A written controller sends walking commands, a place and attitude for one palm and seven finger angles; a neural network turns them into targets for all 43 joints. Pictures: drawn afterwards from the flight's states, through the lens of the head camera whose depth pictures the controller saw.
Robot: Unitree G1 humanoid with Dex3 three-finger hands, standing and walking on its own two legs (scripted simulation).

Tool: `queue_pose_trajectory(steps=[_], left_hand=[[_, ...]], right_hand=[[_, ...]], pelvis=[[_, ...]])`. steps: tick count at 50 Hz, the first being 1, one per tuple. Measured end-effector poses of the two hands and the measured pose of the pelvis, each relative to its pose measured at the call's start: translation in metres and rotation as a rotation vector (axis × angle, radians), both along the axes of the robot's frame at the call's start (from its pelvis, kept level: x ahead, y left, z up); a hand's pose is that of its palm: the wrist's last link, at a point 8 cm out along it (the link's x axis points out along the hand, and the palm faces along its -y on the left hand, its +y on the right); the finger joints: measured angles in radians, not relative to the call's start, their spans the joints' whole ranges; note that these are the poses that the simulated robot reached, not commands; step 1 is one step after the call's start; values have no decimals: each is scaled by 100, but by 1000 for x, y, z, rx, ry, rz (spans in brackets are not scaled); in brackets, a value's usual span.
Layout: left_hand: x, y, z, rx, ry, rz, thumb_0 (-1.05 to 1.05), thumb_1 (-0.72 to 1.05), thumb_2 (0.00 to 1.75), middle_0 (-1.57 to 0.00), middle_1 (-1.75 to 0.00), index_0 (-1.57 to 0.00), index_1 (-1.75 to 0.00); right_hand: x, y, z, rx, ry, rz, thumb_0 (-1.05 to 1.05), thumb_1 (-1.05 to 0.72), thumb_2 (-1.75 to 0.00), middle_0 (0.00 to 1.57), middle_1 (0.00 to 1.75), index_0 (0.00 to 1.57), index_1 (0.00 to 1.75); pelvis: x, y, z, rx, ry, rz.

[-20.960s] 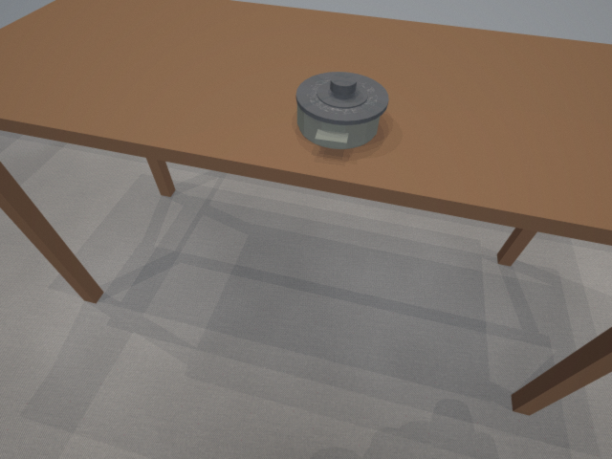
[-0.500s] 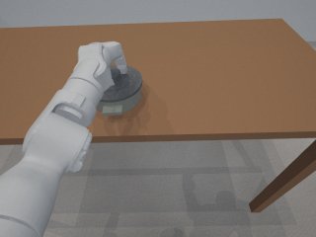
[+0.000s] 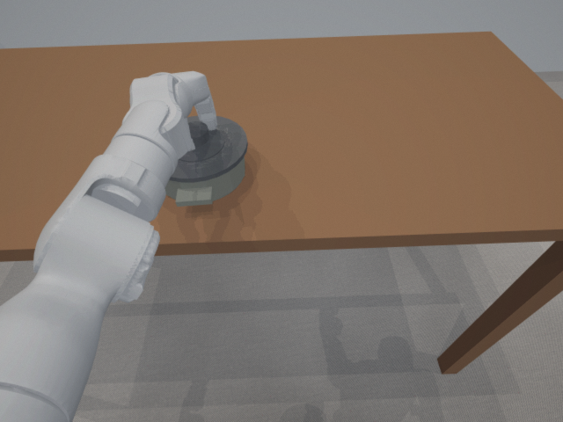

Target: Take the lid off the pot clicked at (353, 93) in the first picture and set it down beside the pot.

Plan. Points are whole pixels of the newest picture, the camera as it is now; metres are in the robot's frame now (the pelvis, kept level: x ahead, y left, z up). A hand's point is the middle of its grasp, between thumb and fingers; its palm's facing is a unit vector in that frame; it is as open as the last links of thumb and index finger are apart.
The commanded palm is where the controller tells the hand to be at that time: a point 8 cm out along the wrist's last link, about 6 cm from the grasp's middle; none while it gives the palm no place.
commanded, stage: lower the open fingers around the knob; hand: left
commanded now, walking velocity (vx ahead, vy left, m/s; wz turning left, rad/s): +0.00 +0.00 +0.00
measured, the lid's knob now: (194, 134) +0.51 +0.11 +0.15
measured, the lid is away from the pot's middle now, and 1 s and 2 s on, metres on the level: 0.00 0.00 0.00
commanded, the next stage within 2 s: close the fingers and squeeze the knob in 0.98 s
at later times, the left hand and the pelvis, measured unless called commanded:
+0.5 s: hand (181, 131) +0.48 +0.12 +0.18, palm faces -0.39 -0.06 -0.92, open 10.3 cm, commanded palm +0.48 +0.11 +0.22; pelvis +0.00 +0.01 +0.00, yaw +0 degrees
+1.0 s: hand (182, 132) +0.48 +0.12 +0.18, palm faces -0.39 -0.07 -0.92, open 10.4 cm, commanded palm +0.48 +0.11 +0.22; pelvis +0.00 +0.01 +0.00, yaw +1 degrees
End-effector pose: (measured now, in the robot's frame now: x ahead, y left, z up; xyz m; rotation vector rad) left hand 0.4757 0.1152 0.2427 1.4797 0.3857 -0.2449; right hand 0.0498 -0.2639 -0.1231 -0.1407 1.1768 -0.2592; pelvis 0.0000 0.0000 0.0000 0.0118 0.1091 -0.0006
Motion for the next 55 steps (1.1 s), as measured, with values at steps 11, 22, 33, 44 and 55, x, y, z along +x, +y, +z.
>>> queue_pose_trajectory(steps=[11, 22, 33, 44, 55], left_hand=[[6, 5, 0, -4, 2, 12, 0, -42, 173, -91, -11, -87, -8], [9, 8, -3, 22, 0, -3, 0, -42, 173, -90, -10, -86, -8], [5, 6, -3, 20, 3, 4, 0, -42, 173, -86, -8, -84, -7], [5, 6, -3, 15, 5, 12, 0, -42, 173, -86, -8, -84, -7], [7, 5, -2, 17, 7, 20, 0, -42, 173, -86, -8, -86, -8]], right_hand=[[-1, 0, 2, -14, 11, -8, 0, -90, -90, 20, 30, 20, 30], [-10, 4, -2, -4, 47, -16, 0, -90, -90, 20, 30, 20, 30], [-3, 10, -3, 11, 31, 5, 0, -90, -90, 20, 30, 20, 30], [-3, 7, -1, -4, 28, 5, 0, -90, -90, 20, 30, 20, 30], [-14, 2, -2, -13, 57, -9, 0, -90, -90, 20, 30, 20, 30]], pelvis=[[2, 3, -1, -3, 13, -1], [5, 7, -2, -3, 25, 2], [2, 8, -2, -5, 22, 7], [0, 7, -3, -6, 26, 10], [0, 5, -3, -7, 31, 11]])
